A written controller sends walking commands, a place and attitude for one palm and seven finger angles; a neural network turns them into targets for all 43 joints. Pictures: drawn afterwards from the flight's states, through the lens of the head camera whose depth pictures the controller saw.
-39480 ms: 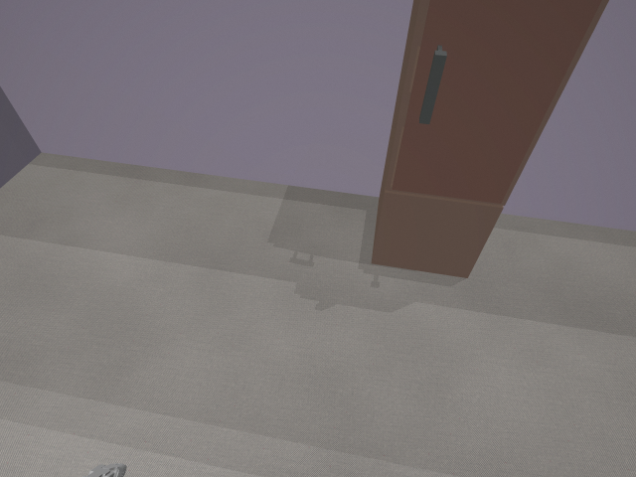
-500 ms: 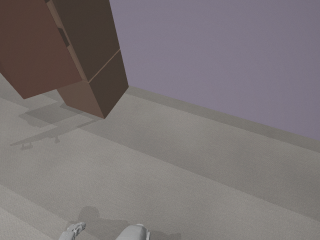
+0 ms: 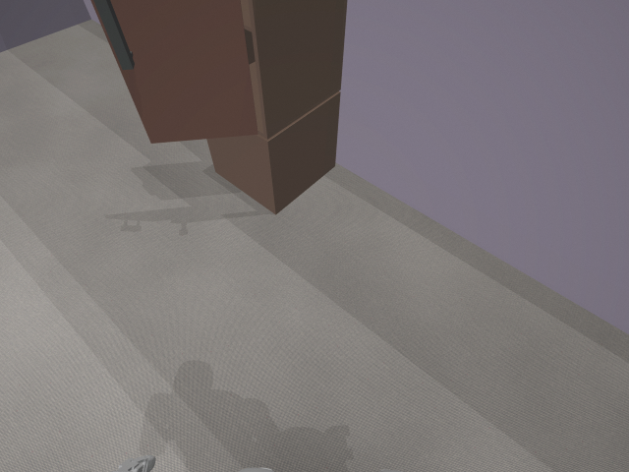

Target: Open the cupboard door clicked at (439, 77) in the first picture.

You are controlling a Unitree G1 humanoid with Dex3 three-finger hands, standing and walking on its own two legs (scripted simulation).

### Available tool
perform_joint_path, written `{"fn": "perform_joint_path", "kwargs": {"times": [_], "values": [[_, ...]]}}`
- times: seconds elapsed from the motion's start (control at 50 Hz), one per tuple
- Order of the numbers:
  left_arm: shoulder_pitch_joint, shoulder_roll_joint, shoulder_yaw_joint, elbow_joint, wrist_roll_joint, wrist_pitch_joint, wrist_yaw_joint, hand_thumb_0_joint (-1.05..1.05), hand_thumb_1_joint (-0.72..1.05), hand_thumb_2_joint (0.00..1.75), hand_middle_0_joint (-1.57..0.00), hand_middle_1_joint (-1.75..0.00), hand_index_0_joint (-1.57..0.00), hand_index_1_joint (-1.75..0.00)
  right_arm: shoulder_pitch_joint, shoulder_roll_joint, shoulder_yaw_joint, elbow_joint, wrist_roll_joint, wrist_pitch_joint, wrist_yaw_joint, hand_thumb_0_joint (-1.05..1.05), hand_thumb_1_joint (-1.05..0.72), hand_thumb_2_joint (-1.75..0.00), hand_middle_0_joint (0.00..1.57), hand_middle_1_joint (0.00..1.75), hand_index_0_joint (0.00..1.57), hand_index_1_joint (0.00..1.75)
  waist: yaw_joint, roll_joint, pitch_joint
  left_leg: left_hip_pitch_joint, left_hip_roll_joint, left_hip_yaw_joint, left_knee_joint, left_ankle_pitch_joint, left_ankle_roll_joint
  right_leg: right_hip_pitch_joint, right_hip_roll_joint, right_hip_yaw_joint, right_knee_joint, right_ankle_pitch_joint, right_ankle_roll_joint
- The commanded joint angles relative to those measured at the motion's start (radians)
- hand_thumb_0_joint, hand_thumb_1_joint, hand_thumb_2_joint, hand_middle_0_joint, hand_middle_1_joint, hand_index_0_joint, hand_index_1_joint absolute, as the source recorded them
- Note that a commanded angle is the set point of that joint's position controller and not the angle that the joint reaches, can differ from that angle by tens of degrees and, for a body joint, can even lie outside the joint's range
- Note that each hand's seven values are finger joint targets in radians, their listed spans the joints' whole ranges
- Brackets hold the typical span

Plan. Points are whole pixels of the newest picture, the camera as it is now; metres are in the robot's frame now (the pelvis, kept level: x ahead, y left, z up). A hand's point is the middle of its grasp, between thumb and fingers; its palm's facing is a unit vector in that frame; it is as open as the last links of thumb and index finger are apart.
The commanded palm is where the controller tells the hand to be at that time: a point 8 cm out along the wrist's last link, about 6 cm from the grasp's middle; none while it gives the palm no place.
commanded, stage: turn to face it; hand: left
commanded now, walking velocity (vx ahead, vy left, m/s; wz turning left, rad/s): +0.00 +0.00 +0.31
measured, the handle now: (116, 27) +1.02 +0.54 +0.03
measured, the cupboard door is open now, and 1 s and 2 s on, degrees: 49 49 49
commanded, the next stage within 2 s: take the last steps up to it in 0.20 s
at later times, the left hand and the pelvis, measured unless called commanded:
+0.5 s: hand out of the picture +0.00 +0.20 -0.18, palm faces +0.21 -0.96 -0.18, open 7.4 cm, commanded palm none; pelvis +0.01 +0.01 +0.00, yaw +10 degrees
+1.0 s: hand out of the picture +0.04 +0.21 -0.17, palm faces +0.36 -0.92 -0.16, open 7.4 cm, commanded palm none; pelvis +0.12 +0.06 +0.01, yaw +17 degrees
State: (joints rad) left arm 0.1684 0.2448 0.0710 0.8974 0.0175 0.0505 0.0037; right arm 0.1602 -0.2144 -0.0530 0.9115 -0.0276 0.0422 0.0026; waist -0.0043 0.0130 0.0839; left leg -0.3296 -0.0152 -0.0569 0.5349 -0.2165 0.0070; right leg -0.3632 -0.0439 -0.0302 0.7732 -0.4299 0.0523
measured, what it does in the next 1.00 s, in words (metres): walks ahead, turning left: right foot, then left foot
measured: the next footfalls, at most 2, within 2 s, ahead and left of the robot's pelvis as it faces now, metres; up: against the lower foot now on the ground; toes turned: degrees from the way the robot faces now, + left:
right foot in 0.04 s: +0.04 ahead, -0.14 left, +0.00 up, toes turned -1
left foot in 0.36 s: +0.03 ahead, +0.11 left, +0.00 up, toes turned +11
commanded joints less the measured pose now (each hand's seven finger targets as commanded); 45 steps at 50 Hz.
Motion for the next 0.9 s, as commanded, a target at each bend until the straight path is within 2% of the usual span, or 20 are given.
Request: {"fn": "perform_joint_path", "kwargs": {"times": [0.0, 0.02, 0.04, 0.12, 0.26, 0.3, 0.32, 0.34, 0.36, 0.38, 0.42, 0.58, 0.62, 0.64, 0.66, 0.68, 0.7, 0.72, 0.78, 0.88], "values": [[0.136, 0.123, 0.027, -0.035, 0.002, -0.043, 0.017, 0.0, 0.9, 0.9, -0.2, -0.3, -0.2, -0.3, -0.038, -0.152, -0.048, -0.081, 0.013, -0.009, -0.006, 0.0, -0.9, -0.9, 0.2, 0.3, 0.2, 0.3, 0.049, -0.017, -0.129, -0.129, 0.101, -0.136, -0.008, -0.016, 0.043, 0.311, -0.08, 0.093, -0.416, 0.13, -0.033], [0.135, 0.201, 0.041, -0.038, 0.012, -0.051, 0.022, 0.0, 0.9, 0.9, -0.2, -0.3, -0.2, -0.3, -0.026, -0.092, -0.035, -0.096, 0.018, -0.011, 0.0, 0.0, -0.9, -0.9, 0.2, 0.3, 0.2, 0.3, 0.047, -0.278, -0.112, -0.253, -0.034, 0.017, 0.193, -0.231, -0.03, 0.338, -0.314, 0.342, -0.52, 0.14, -0.136], [0.116, 0.228, 0.038, -0.057, 0.011, -0.046, 0.02, 0.0, 0.9, 0.9, -0.2, -0.3, -0.2, -0.3, -0.056, -0.111, -0.038, -0.112, 0.013, -0.008, 0.006, 0.0, -0.9, -0.9, 0.2, 0.3, 0.2, 0.3, 0.061, -0.263, -0.088, -0.209, -0.029, 0.027, 0.418, -0.381, -0.03, 0.197, -0.425, 0.379, -0.548, 0.178, -0.221], [0.038, 0.121, 0.013, -0.061, 0.006, -0.058, 0.026, 0.0, 0.9, 0.9, -0.2, -0.3, -0.2, -0.3, -0.041, -0.088, -0.036, -0.048, 0.013, 0.009, 0.011, 0.0, -0.9, -0.9, 0.2, 0.3, 0.2, 0.3, 0.005, -0.23, -0.044, -0.211, 0.027, 0.038, 0.59, -0.253, -0.05, 0.185, -0.268, 0.127, -0.451, 0.518, -0.185], [0.132, 0.165, 0.025, 0.018, 0.009, -0.063, 0.024, 0.0, 0.9, 0.9, -0.2, -0.3, -0.2, -0.3, -0.057, -0.038, -0.008, -0.016, 0.023, -0.012, 0.005, 0.0, -0.9, -0.9, 0.2, 0.3, 0.2, 0.3, 0.036, -0.21, -0.11, -0.028, -0.005, 0.136, 0.105, -0.198, -0.051, 0.312, -0.263, 0.063, -0.335, 0.752, -0.165], [0.107, 0.144, 0.023, 0.027, -0.002, -0.06, 0.018, 0.0, 0.9, 0.9, -0.2, -0.3, -0.2, -0.3, 0.008, -0.059, -0.008, 0.013, 0.019, -0.025, 0.002, 0.0, -0.9, -0.9, 0.2, 0.3, 0.2, 0.3, 0.002, -0.169, -0.119, 0.148, 0.008, 0.121, -0.097, -0.005, -0.033, 0.205, -0.231, 0.027, -0.278, 0.573, -0.095], [0.104, 0.117, 0.02, 0.012, -0.009, -0.055, 0.013, 0.0, 0.9, 0.9, -0.2, -0.3, -0.2, -0.3, 0.035, -0.116, -0.016, 0.016, 0.012, -0.035, -0.001, 0.0, -0.9, -0.9, 0.2, 0.3, 0.2, 0.3, -0.009, -0.025, -0.143, 0.254, 0.106, 0.016, -0.155, 0.065, 0.009, 0.091, -0.184, -0.022, -0.206, 0.364, -0.049], [0.098, 0.069, 0.014, -0.009, -0.01, -0.05, 0.004, 0.0, 0.9, 0.9, -0.2, -0.3, -0.2, -0.3, 0.081, -0.203, -0.035, 0.016, -0.001, -0.037, -0.005, 0.0, -0.9, -0.9, 0.2, 0.3, 0.2, 0.3, -0.03, 0.208, -0.152, 0.335, 0.297, -0.229, -0.174, 0.143, 0.117, -0.084, -0.076, -0.11, -0.046, 0.022, 0.002], [0.035, 0.052, 0.005, -0.046, -0.001, -0.046, 0.001, 0.0, 0.9, 0.9, -0.2, -0.3, -0.2, -0.3, 0.139, -0.247, -0.043, 0.024, -0.009, -0.026, -0.01, 0.0, -0.9, -0.9, 0.2, 0.3, 0.2, 0.3, -0.067, 0.244, -0.13, 0.283, 0.397, -0.333, -0.244, 0.021, 0.214, -0.16, -0.028, -0.096, 0.13, -0.221, -0.001], [-0.05, 0.059, 0.007, -0.047, 0.007, -0.037, 0.002, 0.0, 0.9, 0.9, -0.2, -0.3, -0.2, -0.3, 0.167, -0.22, -0.041, 0.038, -0.011, -0.035, -0.02, 0.0, -0.9, -0.9, 0.2, 0.3, 0.2, 0.3, -0.09, 0.285, -0.094, 0.274, 0.353, -0.369, -0.279, -0.05, 0.235, -0.246, -0.028, -0.04, 0.26, -0.203, -0.013], [-0.07, 0.054, 0.008, -0.035, 0.006, -0.048, -0.013, 0.0, 0.9, 0.9, -0.2, -0.3, -0.2, -0.3, 0.143, -0.169, -0.025, 0.031, -0.006, -0.051, -0.03, 0.0, -0.9, -0.9, 0.2, 0.3, 0.2, 0.3, -0.054, 0.202, -0.049, 0.223, 0.316, -0.314, -0.282, -0.073, 0.219, -0.287, -0.058, 0.015, 0.34, -0.091, -0.026], [-0.021, 0.018, 0.002, 0.001, 0.006, -0.056, -0.032, 0.0, 0.9, 0.9, -0.2, -0.3, -0.2, -0.3, 0.131, -0.149, -0.017, 0.052, -0.003, -0.066, -0.02, 0.0, -0.9, -0.9, 0.2, 0.3, 0.2, 0.3, -0.003, 0.107, -0.037, 0.084, 0.215, -0.17, -0.306, -0.174, 0.176, 0.015, -0.01, -0.07, -0.048, 0.027, -0.03], [0.065, 0.028, 0.011, 0.03, 0.007, -0.063, -0.031, 0.0, 0.9, 0.9, -0.2, -0.3, -0.2, -0.3, 0.105, -0.141, -0.017, 0.054, 0.001, -0.063, -0.017, 0.0, -0.9, -0.9, 0.2, 0.3, 0.2, 0.3, 0.045, 0.068, -0.035, -0.017, 0.179, -0.139, -0.241, -0.239, 0.147, 0.2, 0.011, -0.086, -0.195, 0.095, -0.03], [0.127, 0.048, 0.02, 0.051, 0.009, -0.07, -0.027, 0.0, 0.9, 0.9, -0.2, -0.3, -0.2, -0.3, 0.092, -0.125, -0.015, 0.053, 0.007, -0.064, -0.016, 0.0, -0.9, -0.9, 0.2, 0.3, 0.2, 0.3, 0.076, 0.003, -0.04, -0.104, 0.123, -0.095, -0.143, -0.261, 0.111, 0.34, -0.008, -0.054, -0.301, 0.108, -0.037], [0.208, 0.111, 0.035, 0.069, 0.016, -0.08, -0.017, 0.0, 0.9, 0.9, -0.2, -0.3, -0.2, -0.3, 0.095, -0.077, -0.007, 0.039, 0.017, -0.069, -0.01, 0.0, -0.9, -0.9, 0.2, 0.3, 0.2, 0.3, 0.114, -0.167, -0.06, -0.279, 0.024, 0.017, 0.067, -0.306, 0.056, 0.506, -0.179, 0.162, -0.436, -0.073, -0.088], [0.289, 0.206, 0.055, 0.086, 0.015, -0.082, -0.008, 0.0, 0.9, 0.9, -0.2, -0.3, -0.2, -0.3, 0.066, -0.054, -0.003, 0.001, 0.013, -0.069, -0.003, 0.0, -0.9, -0.9, 0.2, 0.3, 0.2, 0.3, 0.148, -0.379, -0.058, -0.413, -0.039, 0.1, 0.332, -0.404, 0.009, 0.548, -0.438, 0.512, -0.612, -0.203, -0.201], [0.29, 0.199, 0.052, 0.081, 0.005, -0.078, 0.001, 0.0, 0.9, 0.9, -0.2, -0.3, -0.2, -0.3, 0.015, -0.107, -0.015, -0.019, -0.002, -0.062, 0.005, 0.0, -0.9, -0.9, 0.2, 0.3, 0.2, 0.3, 0.138, -0.236, -0.002, -0.41, 0.031, 0.036, 0.494, -0.367, 0.004, 0.42, -0.491, 0.552, -0.665, -0.303, -0.259], [0.24, 0.169, 0.046, 0.075, 0.007, -0.086, 0.008, 0.0, 0.9, 0.9, -0.2, -0.3, -0.2, -0.3, -0.015, -0.094, -0.02, -0.01, 0.0, -0.06, 0.007, 0.0, -0.9, -0.9, 0.2, 0.3, 0.2, 0.3, 0.109, -0.228, 0.036, -0.428, 0.072, 0.006, 0.571, -0.292, 0.0, 0.341, -0.449, 0.532, -0.653, -0.28, -0.26], [0.14, 0.082, 0.018, 0.065, 0.004, -0.111, 0.005, 0.0, 0.9, 0.9, -0.2, -0.3, -0.2, -0.3, 0.026, -0.049, -0.016, 0.022, -0.001, -0.044, 0.027, 0.0, -0.9, -0.9, 0.2, 0.3, 0.2, 0.3, 0.032, -0.205, 0.036, -0.317, 0.122, 0.042, 0.521, -0.076, -0.032, 0.211, -0.33, 0.177, -0.642, 0.045, -0.173], [0.185, 0.115, 0.022, 0.117, 0.01, -0.125, -0.003, 0.0, 0.9, 0.9, -0.2, -0.3, -0.2, -0.3, 0.008, 0.008, -0.006, 0.022, 0.006, -0.059, 0.05, 0.0, -0.9, -0.9, 0.2, 0.3, 0.2, 0.3, 0.043, -0.152, -0.011, -0.141, 0.077, 0.162, 0.163, -0.022, -0.043, 0.219, -0.276, 0.004, -0.578, 0.242, -0.147]]}}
